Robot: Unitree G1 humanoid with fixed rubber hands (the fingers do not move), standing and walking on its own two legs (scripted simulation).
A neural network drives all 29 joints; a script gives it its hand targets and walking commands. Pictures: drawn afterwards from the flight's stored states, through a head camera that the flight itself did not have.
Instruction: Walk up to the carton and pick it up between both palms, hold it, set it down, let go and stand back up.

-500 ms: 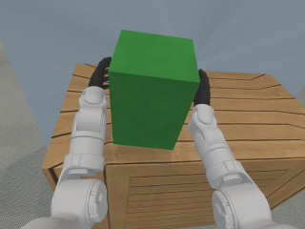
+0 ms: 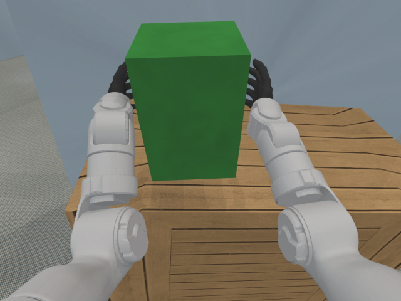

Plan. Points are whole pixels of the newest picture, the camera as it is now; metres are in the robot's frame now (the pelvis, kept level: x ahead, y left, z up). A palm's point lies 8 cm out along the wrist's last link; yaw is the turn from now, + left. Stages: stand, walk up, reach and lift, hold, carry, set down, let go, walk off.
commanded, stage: reach and lift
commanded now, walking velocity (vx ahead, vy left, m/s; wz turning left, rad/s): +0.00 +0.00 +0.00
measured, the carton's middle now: (191, 104) +0.41 +0.00 +0.23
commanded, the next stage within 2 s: hold in 1.10 s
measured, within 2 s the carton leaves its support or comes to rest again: neither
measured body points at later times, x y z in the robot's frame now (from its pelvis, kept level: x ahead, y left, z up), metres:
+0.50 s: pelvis +0.03 +0.01 +0.00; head -0.05 +0.04 +0.44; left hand +0.43 +0.12 +0.25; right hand +0.42 -0.15 +0.29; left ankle +0.06 +0.16 -0.75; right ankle +0.01 -0.14 -0.75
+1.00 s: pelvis +0.03 +0.00 +0.00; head -0.05 +0.01 +0.44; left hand +0.42 +0.12 +0.27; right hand +0.41 -0.15 +0.31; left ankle +0.06 +0.16 -0.75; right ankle +0.01 -0.14 -0.75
